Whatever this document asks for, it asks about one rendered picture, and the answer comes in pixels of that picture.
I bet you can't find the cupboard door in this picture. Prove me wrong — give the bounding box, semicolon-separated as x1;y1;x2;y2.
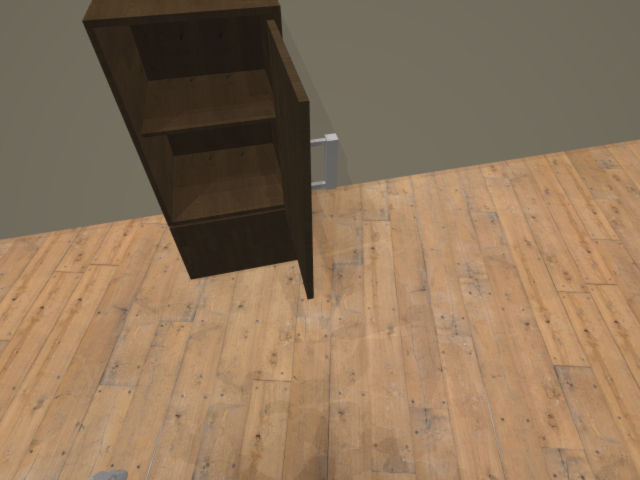
266;20;314;299

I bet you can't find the handle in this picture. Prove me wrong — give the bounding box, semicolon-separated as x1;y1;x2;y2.
310;133;339;190

